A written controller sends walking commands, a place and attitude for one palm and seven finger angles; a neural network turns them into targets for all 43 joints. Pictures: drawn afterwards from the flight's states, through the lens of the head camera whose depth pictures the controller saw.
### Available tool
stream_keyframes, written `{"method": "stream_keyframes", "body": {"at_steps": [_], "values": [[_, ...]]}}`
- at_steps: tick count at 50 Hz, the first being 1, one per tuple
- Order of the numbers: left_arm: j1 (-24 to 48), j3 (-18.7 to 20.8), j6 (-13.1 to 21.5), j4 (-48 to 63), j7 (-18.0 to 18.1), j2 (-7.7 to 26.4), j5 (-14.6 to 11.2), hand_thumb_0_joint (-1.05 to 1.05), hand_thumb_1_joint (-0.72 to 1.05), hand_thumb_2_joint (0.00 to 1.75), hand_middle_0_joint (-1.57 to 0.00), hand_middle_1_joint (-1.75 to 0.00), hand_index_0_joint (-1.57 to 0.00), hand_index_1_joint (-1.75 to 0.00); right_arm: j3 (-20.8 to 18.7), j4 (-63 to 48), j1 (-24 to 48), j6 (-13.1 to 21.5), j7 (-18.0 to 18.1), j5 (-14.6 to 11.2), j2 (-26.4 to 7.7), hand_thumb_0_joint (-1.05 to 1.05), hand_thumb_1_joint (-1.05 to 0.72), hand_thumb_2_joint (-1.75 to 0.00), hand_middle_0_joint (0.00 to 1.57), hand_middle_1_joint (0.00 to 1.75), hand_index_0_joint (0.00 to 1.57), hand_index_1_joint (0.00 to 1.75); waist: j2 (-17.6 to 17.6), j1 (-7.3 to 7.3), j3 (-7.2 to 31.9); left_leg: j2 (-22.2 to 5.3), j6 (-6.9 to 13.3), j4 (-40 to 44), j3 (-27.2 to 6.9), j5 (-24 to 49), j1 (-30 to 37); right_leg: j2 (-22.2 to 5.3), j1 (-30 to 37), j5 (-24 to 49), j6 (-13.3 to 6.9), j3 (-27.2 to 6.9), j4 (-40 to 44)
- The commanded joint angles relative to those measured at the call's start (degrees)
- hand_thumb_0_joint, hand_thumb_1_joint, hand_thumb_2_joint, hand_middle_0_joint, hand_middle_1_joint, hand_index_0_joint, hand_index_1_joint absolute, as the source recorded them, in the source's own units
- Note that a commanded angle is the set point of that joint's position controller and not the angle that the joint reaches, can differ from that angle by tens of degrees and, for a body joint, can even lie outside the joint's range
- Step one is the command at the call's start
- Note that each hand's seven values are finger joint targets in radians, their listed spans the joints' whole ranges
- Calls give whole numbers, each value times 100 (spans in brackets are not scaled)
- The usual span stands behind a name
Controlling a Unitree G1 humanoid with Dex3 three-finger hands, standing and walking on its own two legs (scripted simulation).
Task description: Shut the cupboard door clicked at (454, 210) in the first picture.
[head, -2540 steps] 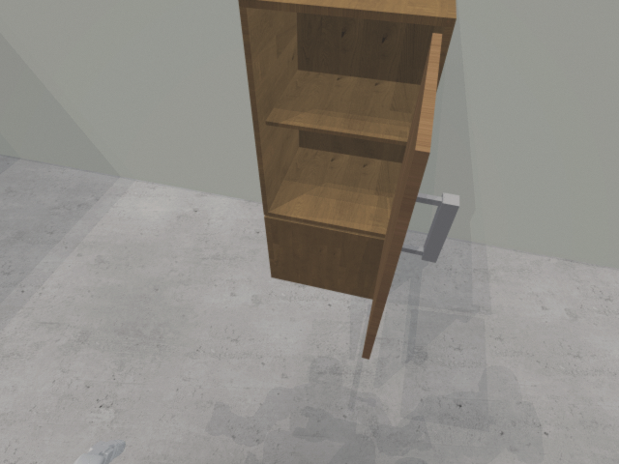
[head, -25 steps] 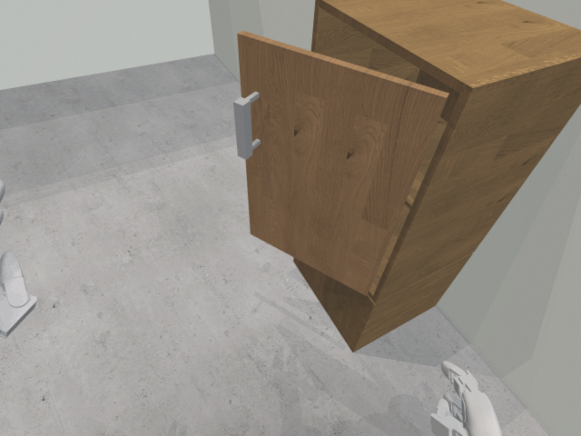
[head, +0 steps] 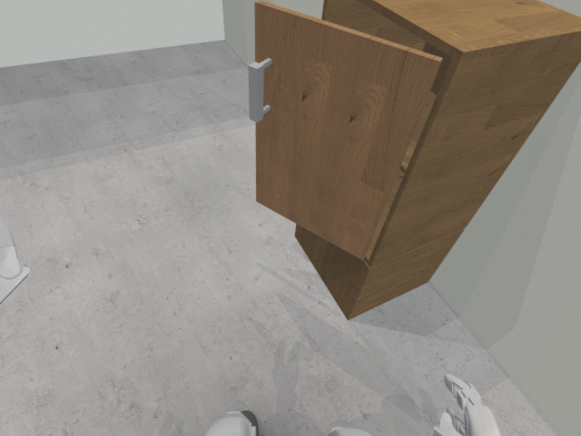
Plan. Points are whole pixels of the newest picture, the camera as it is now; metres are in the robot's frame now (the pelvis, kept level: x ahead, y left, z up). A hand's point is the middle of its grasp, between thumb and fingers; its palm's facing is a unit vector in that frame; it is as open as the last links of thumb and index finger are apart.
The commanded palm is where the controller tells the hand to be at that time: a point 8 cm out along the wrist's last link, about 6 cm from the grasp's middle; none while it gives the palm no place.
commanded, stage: step back with the hand held close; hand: left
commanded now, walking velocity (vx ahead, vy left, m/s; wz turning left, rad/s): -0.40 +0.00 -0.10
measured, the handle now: (261, 90) +0.82 +0.08 +0.05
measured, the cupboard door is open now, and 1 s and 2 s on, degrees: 29 29 29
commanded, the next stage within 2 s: stop stepping back and stand still in 0.12 s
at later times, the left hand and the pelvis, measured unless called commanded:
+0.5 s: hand out of the picture +0.09 +0.26 +0.18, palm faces +0.34 -0.87 -0.37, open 7.5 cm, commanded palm +0.02 +0.31 +0.20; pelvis -0.15 +0.03 +0.01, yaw -7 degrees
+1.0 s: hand out of the picture +0.01 +0.29 +0.19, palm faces +0.33 -0.85 -0.42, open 7.5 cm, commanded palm -0.05 +0.34 +0.20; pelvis -0.23 +0.06 +0.01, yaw -7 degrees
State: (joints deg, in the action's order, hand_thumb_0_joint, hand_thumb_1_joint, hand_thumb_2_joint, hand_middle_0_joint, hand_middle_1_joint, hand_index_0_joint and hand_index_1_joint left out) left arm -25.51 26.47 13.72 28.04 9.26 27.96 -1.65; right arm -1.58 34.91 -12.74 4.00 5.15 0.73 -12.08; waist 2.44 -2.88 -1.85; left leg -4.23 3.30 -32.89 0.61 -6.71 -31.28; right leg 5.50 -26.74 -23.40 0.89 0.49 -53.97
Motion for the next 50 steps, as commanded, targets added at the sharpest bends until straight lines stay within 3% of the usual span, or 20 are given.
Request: {"method": "stream_keyframes", "body": {"at_steps": [1, 5, 7, 8, 10, 12, 14, 16, 17, 20, 25, 27, 28, 29, 33, 43, 44, 46, 47, 50], "values": [[-506, 881, 430, 1544, 140, 926, -217, 0, 90, 90, -20, -30, -20, -30, -377, -813, 846, 568, -112, -101, -702, 0, -90, -90, 20, 30, 20, 30, 1185, 490, 1577, -1092, 71, 1895, -715, -2151, 651, 4, 1242, -781, -95, 256, -208], [-746, 878, 297, 1429, 117, 952, -378, 0, 90, 90, -20, -30, -20, -30, -263, -655, 794, 603, -176, -103, -618, 0, -90, -90, 20, 30, 20, 30, 1330, 335, 1186, -927, -474, 1663, -19, -2349, 763, -328, 1450, -925, -340, 298, 2458], [-180, 853, 490, 1527, 155, 1120, -244, 0, 90, 90, -20, -30, -20, -30, -206, -464, 678, 553, -157, -88, -487, 0, -90, -90, 20, 30, 20, 30, -809, 253, 767, -192, -801, -1031, 320, -1398, 1728, -1968, -527, -971, -949, -2516, 4370], [330, 819, 522, 1492, 282, 1358, -98, 0, 90, 90, -20, -30, -20, -30, -129, -411, 834, 539, -115, -22, -466, 0, -90, -90, 20, 30, 20, 30, -1333, 338, 408, 51, -776, -2071, 172, -1763, 1309, -2759, -690, 862, -1222, -2895, 4492], [981, 392, 445, 1235, 251, 1057, 1, 0, 90, 90, -20, -30, -20, -30, -92, -376, 936, 553, -35, -93, -464, 0, -90, -90, 20, 30, 20, 30, -2015, 368, 845, 314, -649, -2235, 35, -1931, 520, -2229, 615, 4604, -915, -2117, 3399], [1058, 197, 116, 823, 158, 798, 20, 0, 90, 90, -20, -30, -20, -30, -59, -452, 817, 416, 99, -96, -507, 0, -90, -90, 20, 30, 20, 30, -1669, 214, 439, 249, -572, -1344, 206, -1243, 900, -1838, 843, 5741, -733, -1235, 2534], [1375, 56, -43, 448, 106, 708, -11, 0, 90, 90, -20, -30, -20, -30, 14, -351, 652, 349, 154, -127, -594, 0, -90, -90, 20, 30, 20, 30, -361, 90, 650, 451, -489, 220, 543, 145, 2034, -1354, 712, 5086, -320, -633, 1963], [1448, -94, -110, 535, 71, 540, -13, 0, 90, 90, -20, -30, -20, -30, -89, -477, 522, 413, 102, -151, -861, 0, -90, -90, 20, 30, 20, 30, 1058, 228, 914, -835, -22, 820, -589, 2262, 2522, -684, 506, 1899, 48, -351, 1196], [1506, -153, -79, 649, 67, 463, -23, 0, 90, 90, -20, -30, -20, -30, -84, -566, 466, 452, 24, -156, -794, 0, -90, -90, 20, 30, 20, 30, 1016, 279, 914, -1171, 133, 1232, -816, 1433, 2262, -551, 596, -117, 39, -407, 1210], [130, 411, -148, 583, 41, 710, -102, 0, 90, 90, -20, -30, -20, -30, -28, -784, 652, 444, -84, -102, -746, 0, -90, -90, 20, 30, 20, 30, 1210, 305, 641, -1216, 43, 2755, -1470, -3387, 929, -291, 1140, -292, -11, -20, 1218], [-595, 682, -129, 1775, 36, 979, -94, 0, 90, 90, -20, -30, -20, -30, -54, -1151, 697, 273, -181, -83, -648, 0, -90, -90, 20, 30, 20, 30, 1036, 337, 908, -617, -364, 2498, -240, -3849, -362, 8, 2924, -114, -214, 657, 1849], [-851, 757, -208, 1793, 110, 1047, -63, 0, 90, 90, -20, -30, -20, -30, -91, -1181, 702, 124, -144, -58, -549, 0, -90, -90, 20, 30, 20, 30, 88, 360, 756, 104, -453, 240, 332, -3336, -635, -671, 2698, -1050, -733, -464, 3129], [-664, 864, -223, 1824, 128, 1220, -40, 0, 90, 90, -20, -30, -20, -30, -128, -1095, 665, 49, -153, -68, -504, 0, -90, -90, 20, 30, 20, 30, -1172, 372, 447, 487, -480, -2167, 553, -2313, -744, -2108, 1446, -2529, -1341, -2758, 4382], [-97, 873, -100, 2018, 133, 1310, -82, 0, 90, 90, -20, -30, -20, -30, -143, -842, 589, 80, -138, -9, -714, 0, -90, -90, 20, 30, 20, 30, -1130, 289, 40, 437, -503, -3402, 47, -1778, -1125, -2834, 720, -2200, -1682, -3389, 4887], [-158, 686, 14, 357, 179, 802, -73, 0, 90, 90, -20, -30, -20, -30, -106, -592, 316, 145, -69, 9, -638, 0, -90, -90, 20, 30, 20, 30, -82, 85, 273, 53, -486, -3445, -53, -927, -850, -2104, 580, -2264, -1159, -2156, 4560], [398, 91, 60, 970, 258, 604, 111, 0, 90, 90, -20, -30, -20, -30, -145, -523, 227, 576, 134, 43, -696, 0, -90, -90, 20, 30, 20, 30, -1113, 175, 639, 379, -138, 365, 878, -1742, 2134, -1467, 407, -1996, -818, -791, 3731], [394, 173, 88, 1184, 254, 670, 84, 0, 90, 90, -20, -30, -20, -30, -159, -539, 134, 589, 147, 50, -748, 0, -90, -90, 20, 30, 20, 30, -563, 84, 621, 231, -74, 750, 626, -1998, 2573, -1216, 54, -1878, -679, -597, 2975], [431, 401, 246, 1795, 286, 797, 115, 0, 90, 90, -20, -30, -20, -30, -140, -661, 244, 558, 95, 42, -910, 0, -90, -90, 20, 30, 20, 30, 1915, 88, 243, -1773, 626, 2393, -2593, -3520, 2648, -317, -1171, -804, -175, 405, 175], [448, 662, 330, 1809, 257, 1078, 160, 0, 90, 90, -20, -30, -20, -30, -120, -676, 375, 555, 72, 59, -785, 0, -90, -90, 20, 30, 20, 30, 1302, 90, -80, -1996, 848, 2707, -2682, -2951, 1951, -527, -1095, -228, -177, -21, -684], [-146, 918, 206, 1405, 132, 1076, 110, 0, 90, 90, -20, -30, -20, -30, -179, -548, 398, 450, -63, 14, -719, 0, -90, -90, 20, 30, 20, 30, 1298, 248, 133, -1459, 559, 2364, -1116, -3106, 1038, -707, -139, 421, -111, 166, -347]]}}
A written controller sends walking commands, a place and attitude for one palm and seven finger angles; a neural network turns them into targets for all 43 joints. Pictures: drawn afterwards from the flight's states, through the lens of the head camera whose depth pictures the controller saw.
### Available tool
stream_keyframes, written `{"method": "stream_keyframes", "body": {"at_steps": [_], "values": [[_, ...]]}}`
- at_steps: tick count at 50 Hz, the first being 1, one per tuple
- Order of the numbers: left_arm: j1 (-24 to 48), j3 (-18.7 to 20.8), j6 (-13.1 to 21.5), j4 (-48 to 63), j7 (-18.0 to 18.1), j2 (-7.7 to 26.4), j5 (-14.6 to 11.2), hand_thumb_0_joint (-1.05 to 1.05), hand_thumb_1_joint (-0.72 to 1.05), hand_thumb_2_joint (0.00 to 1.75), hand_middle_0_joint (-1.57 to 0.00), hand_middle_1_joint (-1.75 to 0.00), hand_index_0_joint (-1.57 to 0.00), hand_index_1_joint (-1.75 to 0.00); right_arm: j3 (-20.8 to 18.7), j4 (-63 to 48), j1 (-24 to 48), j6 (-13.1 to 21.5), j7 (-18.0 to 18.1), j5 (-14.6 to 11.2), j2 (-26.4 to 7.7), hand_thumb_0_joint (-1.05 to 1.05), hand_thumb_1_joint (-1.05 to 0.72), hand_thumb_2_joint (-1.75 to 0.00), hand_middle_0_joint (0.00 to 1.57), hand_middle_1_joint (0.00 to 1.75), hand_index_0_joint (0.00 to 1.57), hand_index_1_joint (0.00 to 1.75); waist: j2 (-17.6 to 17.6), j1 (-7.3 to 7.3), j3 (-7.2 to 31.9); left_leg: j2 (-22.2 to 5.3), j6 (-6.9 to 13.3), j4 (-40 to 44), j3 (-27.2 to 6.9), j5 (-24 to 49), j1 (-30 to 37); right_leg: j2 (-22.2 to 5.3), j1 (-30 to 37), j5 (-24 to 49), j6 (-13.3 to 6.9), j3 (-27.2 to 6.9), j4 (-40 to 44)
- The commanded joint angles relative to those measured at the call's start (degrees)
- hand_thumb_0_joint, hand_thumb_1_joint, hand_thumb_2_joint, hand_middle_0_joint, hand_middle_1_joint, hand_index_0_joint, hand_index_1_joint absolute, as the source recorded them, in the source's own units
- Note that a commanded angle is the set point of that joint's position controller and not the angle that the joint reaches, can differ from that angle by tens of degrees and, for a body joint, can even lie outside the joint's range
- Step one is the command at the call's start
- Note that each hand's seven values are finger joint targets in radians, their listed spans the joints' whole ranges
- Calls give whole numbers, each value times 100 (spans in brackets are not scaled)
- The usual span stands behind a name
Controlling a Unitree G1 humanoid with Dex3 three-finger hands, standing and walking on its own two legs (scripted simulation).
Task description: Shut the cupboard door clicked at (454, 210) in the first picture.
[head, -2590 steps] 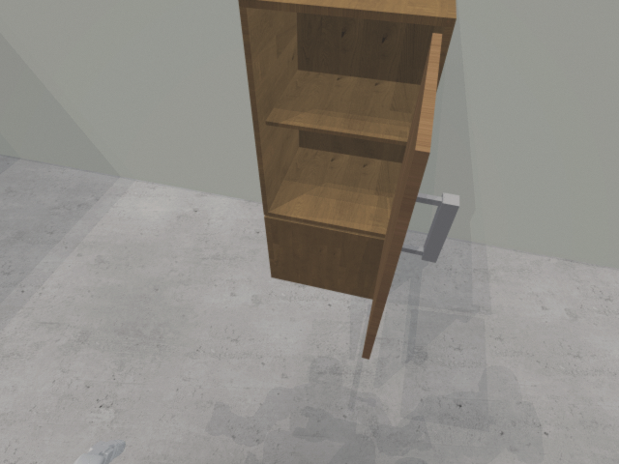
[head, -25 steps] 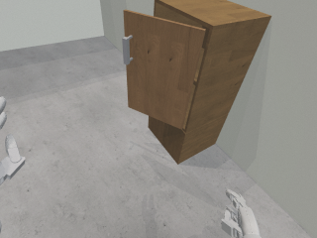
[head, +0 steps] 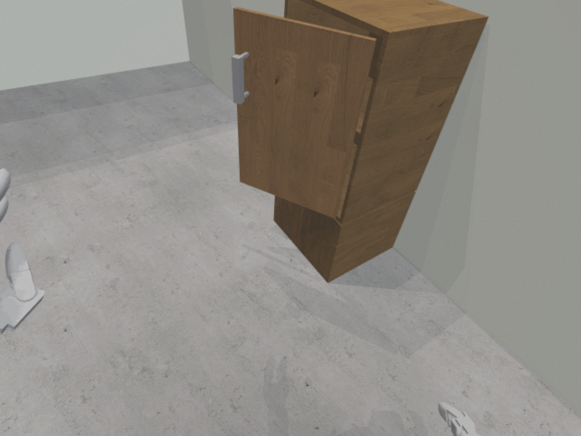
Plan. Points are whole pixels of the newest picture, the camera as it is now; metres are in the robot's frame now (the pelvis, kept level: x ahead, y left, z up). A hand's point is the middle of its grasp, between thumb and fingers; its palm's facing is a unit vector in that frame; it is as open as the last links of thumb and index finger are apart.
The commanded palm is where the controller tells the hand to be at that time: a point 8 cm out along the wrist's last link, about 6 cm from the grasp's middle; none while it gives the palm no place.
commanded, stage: stop stepping back and stand still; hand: left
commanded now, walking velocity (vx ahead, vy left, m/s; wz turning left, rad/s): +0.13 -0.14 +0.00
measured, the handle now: (242, 77) +1.04 +0.15 +0.04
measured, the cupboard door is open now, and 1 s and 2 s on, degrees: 29 29 29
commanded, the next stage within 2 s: let the arm hang, fingers relaxed in 0.82 s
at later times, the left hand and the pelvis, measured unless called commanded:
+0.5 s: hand (55, 254) +0.25 +0.26 +0.19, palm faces +0.47 -0.77 -0.43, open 7.4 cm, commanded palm +0.19 +0.29 +0.19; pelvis +0.05 -0.01 +0.00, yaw -1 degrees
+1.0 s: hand (86, 291) +0.27 +0.26 +0.10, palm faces +0.29 -0.82 -0.49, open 7.4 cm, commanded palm none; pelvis +0.04 +0.00 +0.00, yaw +0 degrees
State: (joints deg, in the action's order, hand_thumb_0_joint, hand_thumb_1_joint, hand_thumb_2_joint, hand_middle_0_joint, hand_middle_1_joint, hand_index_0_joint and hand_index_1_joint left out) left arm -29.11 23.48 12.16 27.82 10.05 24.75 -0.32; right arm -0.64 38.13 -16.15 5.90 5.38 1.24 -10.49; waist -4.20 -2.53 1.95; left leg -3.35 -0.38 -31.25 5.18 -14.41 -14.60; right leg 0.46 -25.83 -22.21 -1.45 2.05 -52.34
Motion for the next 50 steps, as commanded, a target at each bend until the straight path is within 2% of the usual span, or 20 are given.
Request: {"method": "stream_keyframes", "body": {"at_steps": [1, 5, 6, 7, 9, 10, 11, 13, 17, 18, 20, 23, 28, 32, 40, 45, 46, 47, 48, 50], "values": [[49, 1032, 309, 1156, 66, 1099, -18, 0, 90, 90, -20, -30, -20, -30, -219, -863, 761, 220, -107, -43, -765, 0, -90, -90, 20, 30, 20, 30, 2172, 195, -481, -1474, 886, 2151, -1323, -2287, -979, -274, 102, 306, 113, 64, -9], [17, 712, 115, 634, 57, 783, -69, 0, 90, 90, -20, -30, -20, -30, -150, -899, 643, 91, -115, -137, -797, 0, -90, -90, 20, 30, 20, 30, 1690, 224, -427, -1020, 488, 1379, -428, -2425, -1586, 212, 1689, 340, 146, 752, 1815], [141, 649, 75, 590, 77, 804, -77, 0, 90, 90, -20, -30, -20, -30, -152, -954, 674, 75, -104, -138, -802, 0, -90, -90, 20, 30, 20, 30, 1316, 197, -314, -908, 423, 924, -423, -2286, -1675, 151, 2009, 91, 117, 562, 2230], [172, 620, 32, 512, 94, 793, -67, 0, 90, 90, -20, -30, -20, -30, -172, -942, 658, 57, -101, -150, -805, 0, -90, -90, 20, 30, 20, 30, 748, 212, -216, -611, 311, 113, -168, -2047, -1706, -110, 2076, -155, -47, 20, 2668], [467, 627, -49, 599, 157, 1031, -87, 0, 90, 90, -20, -30, -20, -30, -188, -973, 666, 56, -105, -163, -733, 0, -90, -90, 20, 30, 20, 30, -1020, 207, -124, 157, 63, -2169, -31, -1412, -2079, -1806, 1829, 210, -940, -2721, 3801], [584, 719, 15, 611, 199, 1156, -76, 0, 90, 90, -20, -30, -20, -30, -160, -976, 783, 91, -112, -90, -779, 0, -90, -90, 20, 30, 20, 30, -566, 262, -224, 109, 18, -2663, -274, -1520, -2175, -2100, 1884, 1518, -1172, -2783, 3749], [703, 473, 35, 683, 179, 904, -89, 0, 90, 90, -20, -30, -20, -30, -190, -864, 685, 106, -149, -167, -721, 0, -90, -90, 20, 30, 20, 30, -744, 209, 243, 47, -4, -2825, -460, -1456, -2079, -2045, 2216, 2012, -1146, -2540, 3474], [644, 588, 110, 1078, 210, 990, -64, 0, 90, 90, -20, -30, -20, -30, -122, -922, 831, 77, -125, -135, -685, 0, -90, -90, 20, 30, 20, 30, -539, 214, 247, -67, -10, -2183, -400, -1142, -1604, -1792, 2031, 3009, -1069, -1698, 3047], [647, 785, 317, 1758, 221, 1125, -125, 0, 90, 90, -20, -30, -20, -30, -58, -945, 915, 66, -22, -80, -586, 0, -90, -90, 20, 30, 20, 30, 230, 142, 361, 264, 46, 118, 43, 374, 135, -1088, 1336, 1884, -501, -524, 2722], [579, 852, 352, 1828, 232, 1166, -140, 0, 90, 90, -20, -30, -20, -30, -110, -976, 900, 103, 0, -87, -641, 0, -90, -90, 20, 30, 20, 30, 609, 174, 343, 135, 68, 446, -87, 579, 542, -937, 1103, 1495, -326, -503, 2580], [362, 941, 386, 1923, 231, 1185, -133, 0, 90, 90, -20, -30, -20, -30, -228, -1068, 880, 117, 15, -124, -869, 0, -90, -90, 20, 30, 20, 30, 1735, 286, 336, -904, 423, 993, -1469, 968, 648, -373, 801, 679, 64, -169, 1921], [94, 969, 328, 1319, 132, 1043, -151, 0, 90, 90, -20, -30, -20, -30, -105, -1038, 870, 155, -51, -116, -727, 0, -90, -90, 20, 30, 20, 30, 2021, 247, -79, -1065, 465, 1409, -1428, 572, -303, -177, 1304, 470, 144, 21, 2046], [-263, 769, 240, 858, 61, 816, -212, 0, 90, 90, -20, -30, -20, -30, -178, -1083, 672, 125, -119, -219, -807, 0, -90, -90, 20, 30, 20, 30, 888, 177, 524, -554, 178, 523, -624, 1555, -107, -409, 2004, 2454, 71, -331, 2690], [-530, 723, 113, 1088, 63, 851, -286, 0, 90, 90, -20, -30, -20, -30, -161, -1190, 689, -15, -140, -255, -778, 0, -90, -90, 20, 30, 20, 30, 453, 131, 1049, -390, 88, 175, -371, 2070, 98, -690, 2252, 3792, 11, -489, 2493], [-327, 1046, 88, 1357, 146, 1277, -294, 0, 90, 90, -20, -30, -20, -30, -78, -1206, 820, -99, -13, -219, -723, 0, -90, -90, 20, 30, 20, 30, 726, 164, 782, -327, 90, 265, -379, 1872, 84, -698, 1993, 3582, 48, -489, 2589], [-256, 810, 61, 925, 122, 993, -273, 0, 90, 90, -20, -30, -20, -30, -88, -1140, 799, -92, -17, -226, -763, 0, -90, -90, 20, 30, 20, 30, 881, 181, 406, -367, 119, 537, -476, 1241, -64, -558, 1717, 2448, 69, -471, 2846], [274, -1815, -779, -2995, -724, -29, 109, 0, 90, 90, -20, -30, -20, -30, -266, -324, 1294, 279, -570, -271, -1797, 0, -90, -90, 20, 30, 20, 30, 958, 50, -276, -448, 150, -183, -432, 2132, -344, -932, 1035, 3039, -10, 26, 2188], [380, -1732, -1207, -3203, -885, -138, 86, 0, 90, 90, -20, -30, -20, -30, -341, -207, 858, 29, -591, -204, -1635, 0, -90, -90, 20, 30, 20, 30, 1004, 107, 117, -472, 158, 37, -467, 1719, -146, -812, 987, 2256, -51, -306, 2368], [394, -1759, -1330, -3256, -938, -292, 85, 0, 90, 90, -20, -30, -20, -30, -290, -209, 794, -72, -566, -174, -1533, 0, -90, -90, 20, 30, 20, 30, 1065, 143, -74, -578, 222, 229, -552, 1122, -343, -719, 847, 1383, 14, -193, 2380], [781, -1841, -1288, -3842, -996, -429, 127, 0, 90, 90, -20, -30, -20, -30, -144, -94, 704, -263, -573, -96, -1304, 0, -90, -90, 20, 30, 20, 30, 526, 245, -126, -636, 378, 516, -883, 549, -831, -513, 957, 606, -7, -101, 2230]]}}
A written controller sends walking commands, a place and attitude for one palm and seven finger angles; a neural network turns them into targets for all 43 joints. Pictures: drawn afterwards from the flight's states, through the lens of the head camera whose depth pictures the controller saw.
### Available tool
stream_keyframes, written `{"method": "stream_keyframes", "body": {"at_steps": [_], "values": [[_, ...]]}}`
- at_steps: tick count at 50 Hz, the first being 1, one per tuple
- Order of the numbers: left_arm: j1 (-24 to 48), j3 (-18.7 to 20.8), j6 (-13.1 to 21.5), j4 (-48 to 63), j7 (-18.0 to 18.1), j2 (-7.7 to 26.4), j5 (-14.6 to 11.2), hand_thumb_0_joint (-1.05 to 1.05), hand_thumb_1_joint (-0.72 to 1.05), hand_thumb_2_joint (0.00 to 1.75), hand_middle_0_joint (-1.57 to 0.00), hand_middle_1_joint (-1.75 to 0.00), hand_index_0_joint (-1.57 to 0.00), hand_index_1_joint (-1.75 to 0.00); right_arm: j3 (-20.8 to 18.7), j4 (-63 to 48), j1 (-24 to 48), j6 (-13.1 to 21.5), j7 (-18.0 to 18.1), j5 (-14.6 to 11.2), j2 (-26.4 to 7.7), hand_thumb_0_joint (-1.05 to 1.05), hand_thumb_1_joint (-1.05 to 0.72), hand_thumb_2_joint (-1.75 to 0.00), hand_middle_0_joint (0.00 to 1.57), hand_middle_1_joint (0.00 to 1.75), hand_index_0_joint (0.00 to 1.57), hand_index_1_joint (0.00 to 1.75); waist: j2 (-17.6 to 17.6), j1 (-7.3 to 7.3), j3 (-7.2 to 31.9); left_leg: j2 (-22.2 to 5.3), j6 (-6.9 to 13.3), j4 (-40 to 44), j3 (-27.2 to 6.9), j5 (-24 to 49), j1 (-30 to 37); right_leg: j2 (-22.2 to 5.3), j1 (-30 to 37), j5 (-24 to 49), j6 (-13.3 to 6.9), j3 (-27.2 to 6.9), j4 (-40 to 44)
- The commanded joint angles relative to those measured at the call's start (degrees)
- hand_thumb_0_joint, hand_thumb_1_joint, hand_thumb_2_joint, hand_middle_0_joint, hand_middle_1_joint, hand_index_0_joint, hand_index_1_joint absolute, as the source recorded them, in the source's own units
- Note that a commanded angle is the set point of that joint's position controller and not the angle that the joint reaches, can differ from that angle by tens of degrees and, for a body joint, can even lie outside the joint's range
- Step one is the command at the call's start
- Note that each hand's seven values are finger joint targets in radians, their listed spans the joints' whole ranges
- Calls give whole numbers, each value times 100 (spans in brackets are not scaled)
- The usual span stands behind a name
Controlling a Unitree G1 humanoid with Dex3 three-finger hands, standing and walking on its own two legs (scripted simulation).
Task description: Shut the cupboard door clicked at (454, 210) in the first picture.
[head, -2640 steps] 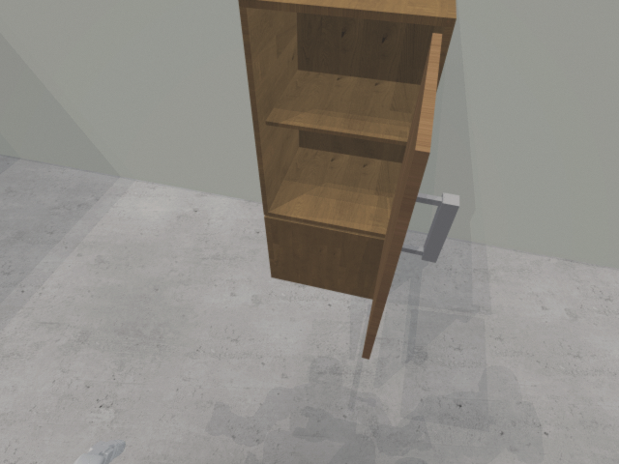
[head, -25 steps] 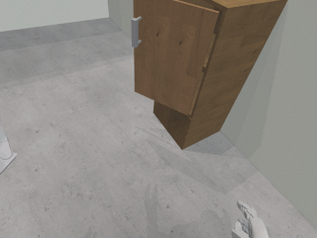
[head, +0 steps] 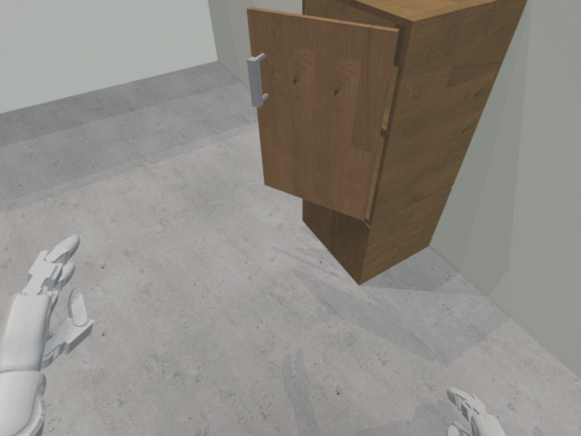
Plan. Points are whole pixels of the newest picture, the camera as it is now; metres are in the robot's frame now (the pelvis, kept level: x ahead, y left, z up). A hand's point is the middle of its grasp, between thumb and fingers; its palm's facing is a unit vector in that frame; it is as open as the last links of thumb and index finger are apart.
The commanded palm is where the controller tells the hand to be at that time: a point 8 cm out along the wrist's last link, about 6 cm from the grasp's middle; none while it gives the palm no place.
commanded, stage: let the arm hang, fingers relaxed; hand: left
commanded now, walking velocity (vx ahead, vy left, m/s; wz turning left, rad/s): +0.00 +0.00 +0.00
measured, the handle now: (259, 80) +1.00 +0.16 +0.04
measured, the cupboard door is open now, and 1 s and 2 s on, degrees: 29 29 29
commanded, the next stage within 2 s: look to check the result in 1.02 s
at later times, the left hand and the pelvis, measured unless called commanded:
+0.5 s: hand out of the picture -0.06 +0.20 -0.16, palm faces +0.03 -0.97 -0.24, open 7.2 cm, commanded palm none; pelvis -0.03 +0.00 +0.01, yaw +0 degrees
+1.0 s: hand out of the picture -0.03 +0.15 -0.17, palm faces +0.03 -0.99 -0.14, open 7.4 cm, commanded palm none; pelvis -0.02 +0.00 +0.01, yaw -1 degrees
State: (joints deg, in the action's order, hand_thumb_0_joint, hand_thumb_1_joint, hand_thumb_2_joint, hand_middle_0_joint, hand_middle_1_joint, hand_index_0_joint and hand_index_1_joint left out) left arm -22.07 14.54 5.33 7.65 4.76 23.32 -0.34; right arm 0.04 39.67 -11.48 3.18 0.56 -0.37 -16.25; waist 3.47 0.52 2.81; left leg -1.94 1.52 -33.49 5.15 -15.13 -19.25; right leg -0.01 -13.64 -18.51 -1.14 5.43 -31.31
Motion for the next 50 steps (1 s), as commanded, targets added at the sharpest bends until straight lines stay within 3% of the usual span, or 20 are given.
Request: {"method": "stream_keyframes", "body": {"at_steps": [1, 4, 5, 7, 9, 14, 17, 20, 27, 36, 42, 50], "values": [[193, -999, -605, -2097, -476, -266, 125, 0, 90, 90, -20, -30, -20, -30, -165, -228, 259, -57, -90, 88, -728, 0, -90, -90, 20, 30, 20, 30, -636, -46, -275, -752, 199, 817, -955, 325, -448, -463, -202, 53, -45, -458, 218], [481, -1083, -548, -3088, -445, -175, 171, 0, 90, 90, -20, -30, -20, -30, -120, -25, 158, -190, -67, 163, -663, 0, -90, -90, 20, 30, 20, 30, -1712, -99, -180, -434, 128, 553, -863, 450, 94, -734, -368, 231, -207, -870, 701], [536, -1145, -556, -3421, -416, -175, 160, 0, 90, 90, -20, -30, -20, -30, -95, 72, 31, -242, -71, 175, -581, 0, -90, -90, 20, 30, 20, 30, -1666, -145, -88, -340, 85, 432, -775, 664, 374, -833, -462, 314, -287, -929, 747], [641, -1230, -588, -3964, -378, -248, 121, 0, 90, 90, -20, -30, -20, -30, -42, 312, -73, -325, -64, 193, -440, 0, -90, -90, 20, 30, 20, 30, -1112, -201, -101, -301, 43, 537, -685, 784, 653, -835, -549, 227, -297, -940, 797], [592, -1274, -580, -4523, -355, -309, 115, 0, 90, 90, -20, -30, -20, -30, -27, 557, -85, -344, -56, 202, -374, 0, -90, -90, 20, 30, 20, 30, -297, -169, -116, -368, 47, 868, -747, 742, 628, -667, -309, 227, -197, -891, 777], [178, -1191, -545, -5605, -315, -581, 120, 0, 90, 90, -20, -30, -20, -30, -84, 1106, -285, -384, 23, 204, -71, 0, -90, -90, 20, 30, 20, 30, 841, -67, -158, -351, 24, 1245, -732, -170, 302, -567, 263, 290, -233, -791, 1053], [181, -1239, -528, -6042, -319, -608, 109, 0, 90, 90, -20, -30, -20, -30, -115, 1381, -510, -404, 62, 166, -7, 0, -90, -90, 20, 30, 20, 30, 555, -86, -327, -404, 8, 1357, -771, -317, 283, -557, 269, 256, -240, -772, 1237], [164, -1266, -514, -6387, -313, -675, 107, 0, 90, 90, -20, -30, -20, -30, -138, 1605, -733, -409, 89, 145, 22, 0, -90, -90, 20, 30, 20, 30, -33, -113, -569, -443, 21, 1421, -788, -261, 393, -555, 82, 118, -245, -746, 1373], [-20, -1304, -519, -6925, -287, -871, 113, 0, 90, 90, -20, -30, -20, -30, -148, 2039, -1053, -393, 121, 140, 169, 0, -90, -90, 20, 30, 20, 30, -462, -125, -740, -483, 69, 1640, -754, -407, 555, -513, -142, -110, -176, -732, 1412], [-170, -1324, -497, -7182, -244, -1049, 121, 0, 90, 90, -20, -30, -20, -30, -128, 2298, -1114, -375, 132, 129, 389, 0, -90, -90, 20, 30, 20, 30, -435, -116, -862, -442, 47, 1646, -606, -180, 621, -522, -223, 67, -132, -748, 1398], [-195, -1319, -503, -7210, -234, -1139, 124, 0, 90, 90, -20, -30, -20, -30, -119, 2373, -1136, -370, 144, 134, 496, 0, -90, -90, 20, 30, 20, 30, -225, -108, -1062, -421, 36, 1726, -623, -277, 507, -503, -267, 84, -120, -734, 1395], [-197, -1316, -465, -7231, -229, -1163, 118, 0, 90, 90, -20, -30, -20, -30, -125, 2371, -1156, -327, 164, 117, 488, 0, -90, -90, 20, 30, 20, 30, -190, -109, -867, -419, 34, 1631, -594, 114, 690, -523, -103, 443, -136, -710, 1367]]}}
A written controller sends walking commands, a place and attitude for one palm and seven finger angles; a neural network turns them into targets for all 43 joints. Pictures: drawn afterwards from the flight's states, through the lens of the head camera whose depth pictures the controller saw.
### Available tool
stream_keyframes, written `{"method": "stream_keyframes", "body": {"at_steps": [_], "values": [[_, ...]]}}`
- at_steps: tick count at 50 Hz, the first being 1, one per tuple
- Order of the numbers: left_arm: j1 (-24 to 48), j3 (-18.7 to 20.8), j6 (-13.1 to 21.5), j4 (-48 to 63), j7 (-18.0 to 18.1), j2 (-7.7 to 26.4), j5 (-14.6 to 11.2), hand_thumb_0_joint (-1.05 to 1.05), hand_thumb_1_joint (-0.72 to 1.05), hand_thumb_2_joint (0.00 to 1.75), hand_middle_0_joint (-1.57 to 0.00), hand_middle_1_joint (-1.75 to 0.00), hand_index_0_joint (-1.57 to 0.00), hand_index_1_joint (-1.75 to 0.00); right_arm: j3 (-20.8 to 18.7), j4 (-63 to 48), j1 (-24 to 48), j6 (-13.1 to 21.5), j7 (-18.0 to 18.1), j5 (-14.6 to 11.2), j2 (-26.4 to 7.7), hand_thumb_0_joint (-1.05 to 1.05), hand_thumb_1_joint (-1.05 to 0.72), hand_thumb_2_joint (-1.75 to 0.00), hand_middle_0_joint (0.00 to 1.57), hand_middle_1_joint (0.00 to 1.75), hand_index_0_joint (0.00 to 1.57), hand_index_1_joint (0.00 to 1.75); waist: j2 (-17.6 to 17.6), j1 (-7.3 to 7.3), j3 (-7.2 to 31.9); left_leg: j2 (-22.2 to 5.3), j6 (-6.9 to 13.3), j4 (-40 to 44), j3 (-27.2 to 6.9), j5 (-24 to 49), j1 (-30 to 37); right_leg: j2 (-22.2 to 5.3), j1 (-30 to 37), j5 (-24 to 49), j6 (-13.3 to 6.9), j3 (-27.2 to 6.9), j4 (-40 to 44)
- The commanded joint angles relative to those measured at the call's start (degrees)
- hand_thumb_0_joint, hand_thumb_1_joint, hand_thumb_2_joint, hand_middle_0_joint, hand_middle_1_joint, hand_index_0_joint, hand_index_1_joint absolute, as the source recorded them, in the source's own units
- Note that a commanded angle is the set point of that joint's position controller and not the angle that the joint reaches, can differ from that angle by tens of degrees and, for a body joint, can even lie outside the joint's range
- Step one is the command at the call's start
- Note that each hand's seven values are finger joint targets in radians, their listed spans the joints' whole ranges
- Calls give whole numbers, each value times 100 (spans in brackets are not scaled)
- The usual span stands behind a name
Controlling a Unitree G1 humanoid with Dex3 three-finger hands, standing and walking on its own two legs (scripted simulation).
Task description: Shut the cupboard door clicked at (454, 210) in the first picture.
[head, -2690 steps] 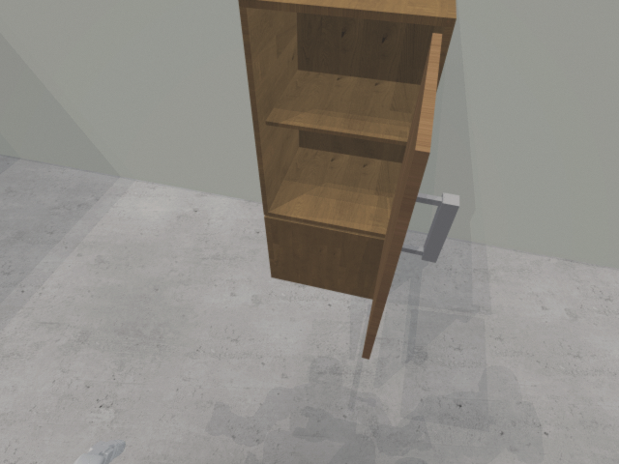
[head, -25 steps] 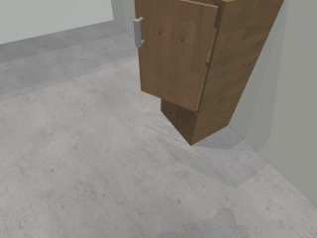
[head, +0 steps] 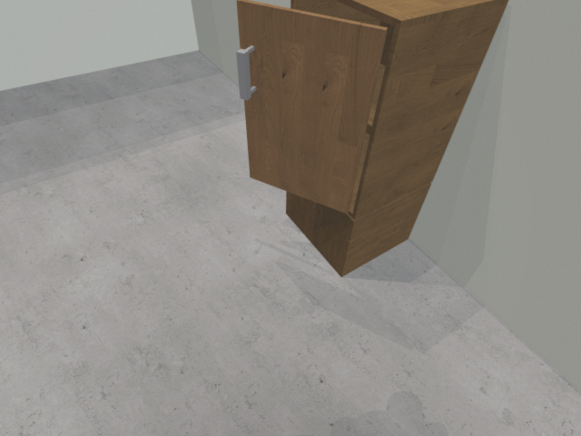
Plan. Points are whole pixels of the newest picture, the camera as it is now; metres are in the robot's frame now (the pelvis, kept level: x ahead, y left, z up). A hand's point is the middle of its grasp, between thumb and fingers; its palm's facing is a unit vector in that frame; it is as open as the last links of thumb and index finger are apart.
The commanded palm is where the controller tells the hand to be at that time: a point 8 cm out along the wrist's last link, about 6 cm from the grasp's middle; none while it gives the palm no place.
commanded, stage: let the arm hang, fingers relaxed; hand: left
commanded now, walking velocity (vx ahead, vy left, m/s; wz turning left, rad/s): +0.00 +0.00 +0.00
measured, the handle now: (248, 72) +1.02 +0.17 +0.03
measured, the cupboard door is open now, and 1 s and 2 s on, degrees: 29 29 29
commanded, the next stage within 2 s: look to check the result in 0.02 s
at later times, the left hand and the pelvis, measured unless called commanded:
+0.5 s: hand out of the picture -0.01 +0.17 -0.18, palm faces +0.03 -0.98 -0.20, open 7.4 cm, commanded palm none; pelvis +0.01 +0.00 +0.00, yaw -1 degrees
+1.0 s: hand out of the picture +0.03 +0.18 -0.19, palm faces +0.13 -0.97 -0.21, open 7.4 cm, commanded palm none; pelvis +0.02 -0.01 -0.01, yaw +6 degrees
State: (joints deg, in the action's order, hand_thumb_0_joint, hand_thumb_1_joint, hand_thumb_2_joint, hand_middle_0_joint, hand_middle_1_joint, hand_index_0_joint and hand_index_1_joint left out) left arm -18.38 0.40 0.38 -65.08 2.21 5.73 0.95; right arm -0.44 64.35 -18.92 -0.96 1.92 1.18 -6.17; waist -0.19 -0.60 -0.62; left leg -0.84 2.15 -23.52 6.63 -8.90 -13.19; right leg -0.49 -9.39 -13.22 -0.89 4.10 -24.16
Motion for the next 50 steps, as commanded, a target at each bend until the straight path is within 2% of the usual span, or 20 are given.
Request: {"method": "stream_keyframes", "body": {"at_steps": [1, 14, 17, 22, 31, 35, 38, 40, 43, 46, 47, 48, 49, 50], "values": [[-549, 100, 32, 41, 26, 565, -12, 0, 90, 90, -20, -30, -20, -30, -82, -86, -410, 86, 33, -30, -493, 0, -90, -90, 20, 30, 20, 30, 166, -10, -527, -534, -30, 645, -754, -549, 82, -476, -534, -121, -161, -598, 675], [-483, 103, 39, 11, 24, 661, -12, 0, 90, 90, -20, -30, -20, -30, -93, -72, -344, 89, 35, -44, -614, 0, -90, -90, 20, 30, 20, 30, -4, -22, -538, -574, -24, 667, -731, -481, 231, -481, -509, -89, -160, -629, 717], [-471, 104, 44, 13, 23, 691, -14, 0, 90, 90, -20, -30, -20, -30, -97, -68, -303, 108, 35, -43, -641, 0, -90, -90, 20, 30, 20, 30, 93, -10, -471, -581, -19, 641, -709, -293, 314, -497, -451, 68, -160, -614, 688], [-425, 110, 62, 18, 19, 765, -12, 0, 90, 90, -20, -30, -20, -30, -101, -74, -233, 113, 32, -48, -698, 0, -90, -90, 20, 30, 20, 30, 20, -11, -493, -590, -20, 612, -683, -131, 352, -517, -417, 159, -164, -647, 737], [-277, 115, 65, 59, 9, 869, -14, 0, 90, 90, -20, -30, -20, -30, -102, -78, -97, 115, 26, -47, -787, 0, -90, -90, 20, 30, 20, 30, 105, -10, -537, -594, -43, 620, -681, -89, 359, -529, -357, 185, -170, -652, 784], [-251, 122, 84, 71, 2, 928, -16, 0, 90, 90, -20, -30, -20, -30, -111, -91, -34, 131, 26, -51, -880, 0, -90, -90, 20, 30, 20, 30, 53, 6, -407, -601, -37, 581, -679, 113, 486, -529, -289, 330, -176, -654, 780], [-206, 110, 54, 70, 9, 828, -23, 0, 90, 90, -20, -30, -20, -30, -76, -87, -32, 123, 21, -39, -753, 0, -90, -90, 20, 30, 20, 30, 165, -5, -375, -590, -56, 555, -703, 217, 400, -564, -180, 414, -148, -592, 703], [-280, 156, 15, 112, 33, 823, -19, 0, 90, 90, -20, -30, -20, -30, -83, -135, -45, 68, 7, -48, -691, 0, -90, -90, 20, 30, 20, 30, 29, 25, -453, -546, -70, 341, -702, 355, 200, -627, -178, 431, -140, -486, 522], [-179, 285, -36, 273, 44, 1010, -12, 0, 90, 90, -20, -30, -20, -30, -150, -277, 32, 13, -14, -36, -782, 0, -90, -90, 20, 30, 20, 30, -99, 34, -344, -448, -78, -60, -710, 478, -143, -832, -60, 547, -224, -407, 274], [-126, 428, -80, 491, 48, 1226, 6, 0, 90, 90, -20, -30, -20, -30, -216, -456, 143, -42, -52, -38, -762, 0, -90, -90, 20, 30, 20, 30, -431, 82, -203, -210, -164, -870, -516, 359, -538, -1318, 69, 758, -511, -519, 267], [-91, 464, -88, 571, 52, 1281, 17, 0, 90, 90, -20, -30, -20, -30, -241, -541, 192, -71, -65, -28, -729, 0, -90, -90, 20, 30, 20, 30, -682, 98, -190, -144, -212, -1362, -408, -81, -710, -1559, 108, 961, -669, -578, 342], [-62, 482, -91, 650, 53, 1297, 29, 0, 90, 90, -20, -30, -20, -30, -268, -646, 345, -110, -76, -16, -720, 0, -90, -90, 20, 30, 20, 30, -830, 147, -288, -91, -263, -1985, -357, -1046, -940, -1827, 67, 1334, -871, -665, 444], [25, 506, -85, 725, 68, 1313, 66, 0, 90, 90, -20, -30, -20, -30, -311, -729, 438, -141, -85, -13, -720, 0, -90, -90, 20, 30, 20, 30, -894, 140, -334, -136, -280, -2527, -405, -1648, -1158, -2065, 59, 1688, -1042, -711, 459], [115, 515, -88, 801, 85, 1324, 97, 0, 90, 90, -20, -30, -20, -30, -337, -828, 477, -149, -101, -27, -757, 0, -90, -90, 20, 30, 20, 30, -911, 129, -319, -180, -285, -2860, -443, -1950, -1283, -2201, 90, 2044, -1121, -653, 402]]}}
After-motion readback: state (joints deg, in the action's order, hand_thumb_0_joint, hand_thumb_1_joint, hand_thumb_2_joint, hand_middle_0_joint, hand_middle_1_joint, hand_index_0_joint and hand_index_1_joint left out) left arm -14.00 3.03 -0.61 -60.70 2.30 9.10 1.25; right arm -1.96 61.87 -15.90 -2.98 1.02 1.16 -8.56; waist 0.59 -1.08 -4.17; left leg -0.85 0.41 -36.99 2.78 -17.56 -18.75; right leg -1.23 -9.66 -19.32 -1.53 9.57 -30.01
